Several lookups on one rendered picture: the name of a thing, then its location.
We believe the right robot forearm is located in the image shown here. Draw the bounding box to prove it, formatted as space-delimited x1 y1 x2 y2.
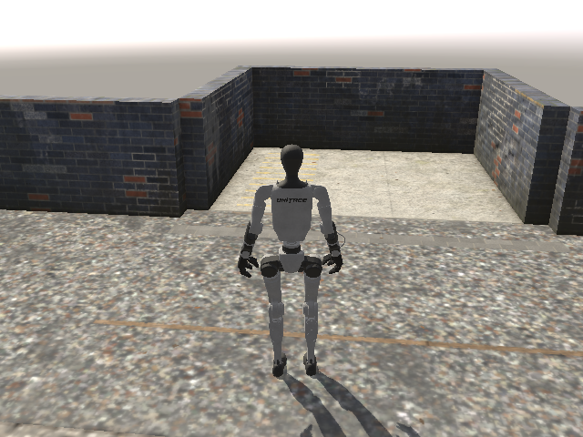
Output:
324 221 341 257

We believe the humanoid robot head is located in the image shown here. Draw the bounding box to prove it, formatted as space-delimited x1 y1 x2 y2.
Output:
276 144 308 188

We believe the left robot upper arm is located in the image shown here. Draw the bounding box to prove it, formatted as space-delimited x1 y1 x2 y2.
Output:
249 184 273 235

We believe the right robot upper arm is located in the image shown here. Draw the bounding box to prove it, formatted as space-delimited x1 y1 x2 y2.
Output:
311 184 334 235

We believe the left robot forearm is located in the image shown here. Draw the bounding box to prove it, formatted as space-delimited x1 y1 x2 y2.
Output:
240 221 258 259

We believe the robot right foot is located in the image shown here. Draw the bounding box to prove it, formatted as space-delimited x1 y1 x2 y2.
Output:
303 352 317 376

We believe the robot right hand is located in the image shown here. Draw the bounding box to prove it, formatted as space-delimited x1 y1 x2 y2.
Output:
322 254 343 274

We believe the robot left hand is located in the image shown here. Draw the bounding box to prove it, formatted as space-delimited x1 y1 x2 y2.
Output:
238 255 259 278

